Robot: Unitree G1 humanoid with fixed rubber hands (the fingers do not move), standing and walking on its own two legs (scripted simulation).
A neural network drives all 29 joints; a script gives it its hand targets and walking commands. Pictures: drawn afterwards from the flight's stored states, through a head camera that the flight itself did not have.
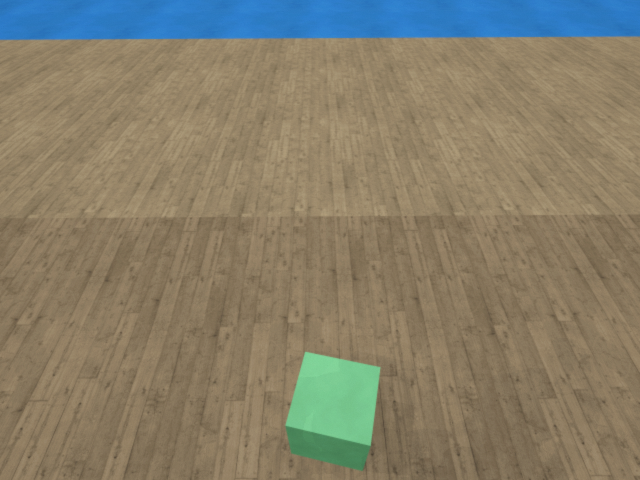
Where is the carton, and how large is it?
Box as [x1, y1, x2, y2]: [285, 352, 379, 470]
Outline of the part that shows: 305,352 285,425 291,453 362,470 370,446 379,367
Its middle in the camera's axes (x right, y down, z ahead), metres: +0.04 +0.47 +1.09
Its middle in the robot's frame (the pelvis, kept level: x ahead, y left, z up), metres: +0.44 -0.01 -0.65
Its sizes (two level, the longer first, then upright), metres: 0.210 0.200 0.250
